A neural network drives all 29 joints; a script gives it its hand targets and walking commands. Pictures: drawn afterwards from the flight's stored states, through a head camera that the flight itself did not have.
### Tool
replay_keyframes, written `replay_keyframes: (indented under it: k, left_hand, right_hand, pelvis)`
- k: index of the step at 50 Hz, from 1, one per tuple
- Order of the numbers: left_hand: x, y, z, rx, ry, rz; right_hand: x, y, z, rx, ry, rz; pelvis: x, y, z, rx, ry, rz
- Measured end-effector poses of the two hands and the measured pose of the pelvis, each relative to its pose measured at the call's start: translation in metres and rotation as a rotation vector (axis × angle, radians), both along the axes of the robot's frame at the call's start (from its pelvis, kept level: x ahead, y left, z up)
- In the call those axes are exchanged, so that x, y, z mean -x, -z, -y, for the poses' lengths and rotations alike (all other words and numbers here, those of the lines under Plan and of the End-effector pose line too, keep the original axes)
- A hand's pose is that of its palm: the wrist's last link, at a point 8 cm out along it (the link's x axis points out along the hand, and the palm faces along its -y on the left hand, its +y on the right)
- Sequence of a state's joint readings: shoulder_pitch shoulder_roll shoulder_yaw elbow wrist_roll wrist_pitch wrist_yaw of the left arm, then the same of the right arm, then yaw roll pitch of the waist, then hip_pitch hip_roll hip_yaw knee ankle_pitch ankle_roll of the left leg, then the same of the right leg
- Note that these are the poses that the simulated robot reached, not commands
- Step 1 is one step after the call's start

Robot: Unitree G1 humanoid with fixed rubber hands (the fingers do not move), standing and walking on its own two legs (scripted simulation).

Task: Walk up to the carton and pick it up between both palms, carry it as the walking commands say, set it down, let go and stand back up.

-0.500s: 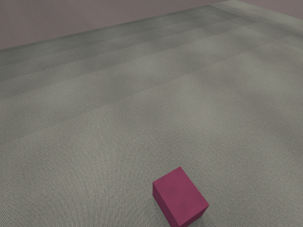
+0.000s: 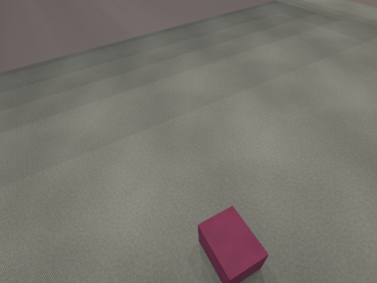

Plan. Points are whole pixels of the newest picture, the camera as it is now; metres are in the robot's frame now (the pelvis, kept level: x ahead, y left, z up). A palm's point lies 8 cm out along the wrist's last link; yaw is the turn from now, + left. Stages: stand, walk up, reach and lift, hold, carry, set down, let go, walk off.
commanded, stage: walk up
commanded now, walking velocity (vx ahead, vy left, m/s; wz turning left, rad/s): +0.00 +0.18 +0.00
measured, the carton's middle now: (229, 246) +0.44 -0.13 -0.67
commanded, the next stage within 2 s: none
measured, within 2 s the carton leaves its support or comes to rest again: neither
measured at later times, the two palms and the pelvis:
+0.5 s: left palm out of the picture +0.03 +0.29 -0.14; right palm out of the picture +0.02 -0.19 -0.12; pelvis +0.01 +0.05 +0.01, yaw +1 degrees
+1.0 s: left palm out of the picture +0.02 +0.22 -0.13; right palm out of the picture +0.02 -0.24 -0.14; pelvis +0.00 -0.01 +0.00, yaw -1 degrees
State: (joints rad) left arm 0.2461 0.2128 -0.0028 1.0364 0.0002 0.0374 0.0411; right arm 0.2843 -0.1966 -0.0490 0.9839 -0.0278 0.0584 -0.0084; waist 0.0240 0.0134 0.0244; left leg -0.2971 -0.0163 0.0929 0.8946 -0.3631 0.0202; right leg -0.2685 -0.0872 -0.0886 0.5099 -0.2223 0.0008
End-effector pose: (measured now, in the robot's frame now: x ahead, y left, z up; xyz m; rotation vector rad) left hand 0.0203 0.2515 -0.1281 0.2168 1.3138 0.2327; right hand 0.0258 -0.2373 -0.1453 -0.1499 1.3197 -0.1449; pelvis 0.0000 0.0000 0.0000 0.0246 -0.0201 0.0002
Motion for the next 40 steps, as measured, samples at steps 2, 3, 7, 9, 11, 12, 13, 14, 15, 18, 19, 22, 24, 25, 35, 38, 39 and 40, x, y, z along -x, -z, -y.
replay_keyframes:
  k: [2,3,7,9,11,12,13,14,15,18,19,22,24,25,35,38,39,40]
  left_hand:
    - [0.006,0.000,-0.006,0.001,-0.006,-0.013]
    - [0.008,0.001,-0.008,0.004,-0.009,-0.018]
    - [0.010,0.014,-0.023,0.033,-0.006,-0.030]
    - [0.007,0.021,-0.029,0.052,0.007,-0.040]
    - [0.003,0.019,-0.035,0.069,0.016,-0.048]
    - [0.001,0.019,-0.037,0.076,0.020,-0.051]
    - [-0.001,0.018,-0.039,0.083,0.024,-0.056]
    - [-0.002,0.018,-0.041,0.089,0.027,-0.063]
    - [-0.002,0.018,-0.043,0.093,0.028,-0.070]
    - [-0.004,0.017,-0.045,0.100,0.029,-0.086]
    - [-0.004,0.017,-0.045,0.101,0.030,-0.089]
    - [-0.008,0.017,-0.044,0.099,0.032,-0.086]
    - [-0.010,0.016,-0.042,0.096,0.035,-0.082]
    - [-0.010,0.016,-0.040,0.093,0.037,-0.080]
    - [-0.008,0.007,-0.010,0.041,0.032,-0.047]
    - [-0.006,0.002,0.005,0.034,0.021,-0.027]
    - [-0.005,0.002,0.010,0.035,0.018,-0.024]
    - [-0.005,0.002,0.014,0.038,0.016,-0.020]
  right_hand:
    - [0.001,0.000,-0.006,-0.007,-0.005,-0.006]
    - [0.001,-0.001,-0.010,-0.005,-0.010,-0.007]
    - [0.002,-0.003,-0.025,0.020,-0.012,-0.009]
    - [0.005,-0.005,-0.033,0.035,0.003,-0.004]
    - [0.007,-0.012,-0.039,0.049,0.013,-0.001]
    - [0.007,-0.015,-0.041,0.057,0.016,0.000]
    - [0.006,-0.018,-0.044,0.064,0.017,0.001]
    - [0.005,-0.020,-0.046,0.071,0.014,0.001]
    - [0.004,-0.022,-0.048,0.076,0.009,0.001]
    - [0.002,-0.026,-0.053,0.086,0.002,-0.004]
    - [0.001,-0.026,-0.054,0.089,0.002,-0.007]
    - [0.001,-0.025,-0.054,0.094,0.004,-0.010]
    - [0.002,-0.024,-0.052,0.092,0.008,-0.009]
    - [0.003,-0.023,-0.051,0.090,0.010,-0.009]
    - [0.005,-0.006,-0.022,0.034,0.003,-0.001]
    - [0.002,-0.002,-0.011,0.016,-0.004,0.003]
    - [0.001,-0.002,-0.008,0.012,-0.007,0.004]
    - [0.002,-0.002,-0.006,0.010,-0.009,0.004]
  pelvis:
    - [0.001,0.000,-0.006,0.001,-0.005,-0.005]
    - [0.001,0.000,-0.009,0.005,-0.006,-0.007]
    - [0.001,0.005,-0.027,0.035,-0.013,-0.007]
    - [0.000,0.007,-0.037,0.048,-0.016,0.001]
    - [-0.003,0.002,-0.045,0.059,-0.017,0.003]
    - [-0.004,0.001,-0.048,0.064,-0.016,0.001]
    - [-0.006,-0.001,-0.051,0.068,-0.016,-0.004]
    - [-0.007,-0.002,-0.054,0.071,-0.016,-0.011]
    - [-0.009,-0.003,-0.056,0.074,-0.015,-0.018]
    - [-0.012,-0.006,-0.059,0.080,-0.014,-0.034]
    - [-0.013,-0.006,-0.060,0.081,-0.014,-0.037]
    - [-0.014,-0.006,-0.058,0.079,-0.014,-0.039]
    - [-0.014,-0.006,-0.055,0.075,-0.013,-0.039]
    - [-0.013,-0.006,-0.054,0.073,-0.013,-0.038]
    - [-0.008,-0.001,-0.016,0.014,-0.006,-0.031]
    - [-0.008,-0.002,-0.003,0.008,0.001,-0.029]
    - [-0.007,-0.002,0.001,0.007,0.003,-0.029]
    - [-0.007,-0.002,0.004,0.006,0.005,-0.029]
